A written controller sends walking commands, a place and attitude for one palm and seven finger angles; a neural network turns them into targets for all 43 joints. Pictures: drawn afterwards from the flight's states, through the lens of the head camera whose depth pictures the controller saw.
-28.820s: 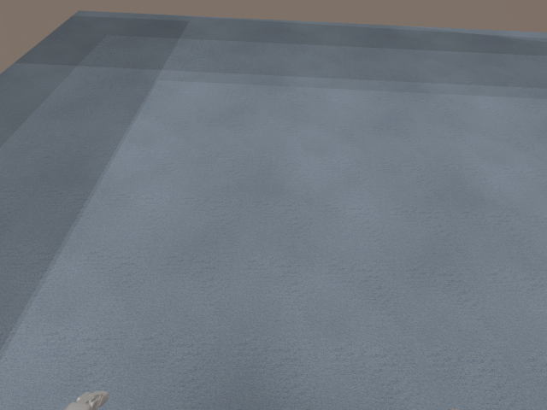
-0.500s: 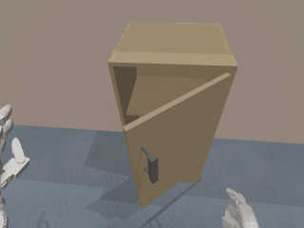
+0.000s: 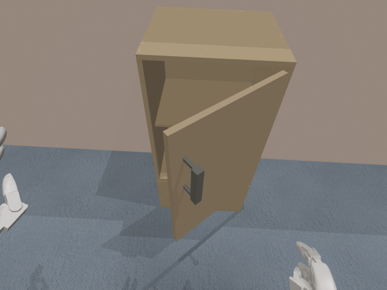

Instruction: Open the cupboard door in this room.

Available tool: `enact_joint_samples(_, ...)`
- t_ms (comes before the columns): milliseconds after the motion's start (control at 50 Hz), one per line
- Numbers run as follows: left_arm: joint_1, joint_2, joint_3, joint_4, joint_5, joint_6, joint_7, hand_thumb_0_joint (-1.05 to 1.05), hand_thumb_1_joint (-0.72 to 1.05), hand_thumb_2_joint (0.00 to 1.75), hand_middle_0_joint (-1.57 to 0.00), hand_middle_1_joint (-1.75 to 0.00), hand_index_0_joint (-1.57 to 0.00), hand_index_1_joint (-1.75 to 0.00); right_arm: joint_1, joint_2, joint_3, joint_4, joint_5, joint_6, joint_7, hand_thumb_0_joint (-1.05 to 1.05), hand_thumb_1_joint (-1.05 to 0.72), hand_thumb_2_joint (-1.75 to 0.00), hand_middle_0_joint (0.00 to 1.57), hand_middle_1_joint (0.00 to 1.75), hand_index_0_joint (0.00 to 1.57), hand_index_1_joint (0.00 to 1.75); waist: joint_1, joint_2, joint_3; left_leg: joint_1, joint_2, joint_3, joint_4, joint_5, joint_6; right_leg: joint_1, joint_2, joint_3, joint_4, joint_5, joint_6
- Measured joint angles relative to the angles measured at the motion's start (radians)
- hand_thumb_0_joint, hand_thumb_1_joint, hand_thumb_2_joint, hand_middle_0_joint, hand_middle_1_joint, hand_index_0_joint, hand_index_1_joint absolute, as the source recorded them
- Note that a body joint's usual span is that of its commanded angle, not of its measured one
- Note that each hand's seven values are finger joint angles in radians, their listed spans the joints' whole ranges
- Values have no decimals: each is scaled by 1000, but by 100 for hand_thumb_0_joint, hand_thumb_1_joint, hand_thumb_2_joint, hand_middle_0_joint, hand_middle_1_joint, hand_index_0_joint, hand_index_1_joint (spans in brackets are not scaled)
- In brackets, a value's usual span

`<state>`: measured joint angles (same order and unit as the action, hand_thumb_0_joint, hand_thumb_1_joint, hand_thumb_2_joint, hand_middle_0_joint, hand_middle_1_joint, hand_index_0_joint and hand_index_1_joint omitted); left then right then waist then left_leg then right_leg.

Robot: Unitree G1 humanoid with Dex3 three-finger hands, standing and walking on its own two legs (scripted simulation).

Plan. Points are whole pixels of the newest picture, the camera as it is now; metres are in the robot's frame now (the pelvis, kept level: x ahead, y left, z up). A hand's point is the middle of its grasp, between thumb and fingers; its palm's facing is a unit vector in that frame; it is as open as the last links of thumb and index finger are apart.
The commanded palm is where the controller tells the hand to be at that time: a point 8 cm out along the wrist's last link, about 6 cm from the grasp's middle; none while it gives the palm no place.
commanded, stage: step back with the hand held close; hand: left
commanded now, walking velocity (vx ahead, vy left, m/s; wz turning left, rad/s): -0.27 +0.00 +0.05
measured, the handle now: (191, 180) +0.39 +0.03 -0.03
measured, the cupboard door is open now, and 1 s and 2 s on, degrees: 42 42 42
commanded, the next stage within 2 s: stop stepping back and stand still in 0.58 s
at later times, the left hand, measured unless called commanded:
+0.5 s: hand out of the picture +0.08 +0.28 +0.19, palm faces +0.56 -0.68 -0.47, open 7.4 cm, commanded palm +0.01 +0.30 +0.19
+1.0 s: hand out of the picture +0.01 +0.22 +0.17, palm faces +0.32 -0.80 -0.50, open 7.4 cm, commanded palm -0.05 +0.26 +0.19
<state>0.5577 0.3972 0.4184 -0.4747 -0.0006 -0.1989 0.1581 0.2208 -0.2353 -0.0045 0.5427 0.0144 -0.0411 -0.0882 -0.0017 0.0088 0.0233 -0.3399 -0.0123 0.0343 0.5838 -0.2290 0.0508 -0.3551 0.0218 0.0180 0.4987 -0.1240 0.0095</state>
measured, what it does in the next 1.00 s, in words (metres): walks backwards: right foot, then left foot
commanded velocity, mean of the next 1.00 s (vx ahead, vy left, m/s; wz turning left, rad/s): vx -0.16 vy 0.02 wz -0.05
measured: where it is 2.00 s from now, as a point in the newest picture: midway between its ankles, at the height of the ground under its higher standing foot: outside the picture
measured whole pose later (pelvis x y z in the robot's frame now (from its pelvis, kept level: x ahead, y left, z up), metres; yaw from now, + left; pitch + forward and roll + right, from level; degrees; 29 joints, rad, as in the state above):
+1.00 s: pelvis -0.21 -0.04 +0.01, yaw -3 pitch +1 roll +0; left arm 0.61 0.47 0.45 -0.51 -0.04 -0.18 0.16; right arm 0.24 -0.21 0.01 0.59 0.00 -0.14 -0.07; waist -0.06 -0.06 -0.02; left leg -0.32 -0.01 0.09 0.44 -0.14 0.05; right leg -0.24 0.04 0.00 0.58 -0.39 0.00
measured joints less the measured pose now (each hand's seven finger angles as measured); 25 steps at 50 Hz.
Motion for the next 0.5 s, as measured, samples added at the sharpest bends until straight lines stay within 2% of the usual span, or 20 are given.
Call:
enact_joint_samples(120,-65,-1,20,11,27,-16,-1,2,89,90,-21,-30,-21,-30,32,20,8,7,-8,-32,-3,1,-90,-90,20,30,21,30,-15,-5,13,-59,1,-4,92,-23,14,-31,25,56,122,-70,10)
enact_joint_samples(180,-73,-15,38,1,23,-26,-3,2,89,90,-21,-30,-21,-30,25,25,10,21,-9,-44,4,1,-90,-90,21,30,21,30,-4,-4,25,-85,12,8,138,-60,5,-53,23,50,161,-76,10)
enact_joint_samples(260,-63,-40,30,-33,5,-35,2,2,89,90,-21,-30,-21,-30,1,24,6,43,-15,-53,15,1,-90,-90,21,30,21,30,11,-10,28,-122,1,6,158,-140,-10,-79,16,55,145,-45,10)
enact_joint_samples(320,-67,-33,13,-52,-5,-44,7,2,89,90,-21,-30,-21,-30,-20,19,4,50,-15,-46,20,1,-90,-90,21,30,21,30,7,-23,34,-145,-11,3,132,-135,-18,-96,4,56,108,-9,14)
enact_joint_samples(360,-68,-17,16,-61,-6,-51,7,2,89,90,-21,-30,-21,-30,-30,17,3,41,-13,-42,17,1,-90,-90,21,30,21,30,0,-25,41,-160,-5,8,109,-103,-6,-120,9,58,116,-63,15)
enact_joint_samples(380,-72,-7,22,-62,-3,-52,5,2,89,90,-21,-30,-21,-30,-31,17,-1,33,-14,-44,14,1,-90,-90,21,30,21,30,-9,-13,48,-167,11,11,98,-72,7,-137,25,56,168,-108,17)
enact_joint_samples(440,-78,45,48,-78,-11,-45,1,2,89,90,-21,-30,-21,-30,-21,36,-24,36,-17,-68,13,1,-90,-90,21,30,21,30,-31,21,52,-178,72,16,39,122,22,-153,81,28,469,-258,15)
enact_joint_samples(460,-71,60,59,-84,-18,-49,5,2,89,90,-21,-30,-21,-30,-18,44,-29,48,-16,-78,18,1,-90,-90,21,30,21,30,-29,22,43,-180,88,26,24,164,16,-136,87,16,535,-291,12)
enact_joint_samples(500,-46,64,77,-85,-32,-53,18,2,89,90,-21,-30,-21,-30,-21,56,-31,75,-14,-88,29,1,-90,-90,20,30,21,30,-7,14,16,-186,99,46,5,176,7,-78,75,-4,576,-334,5)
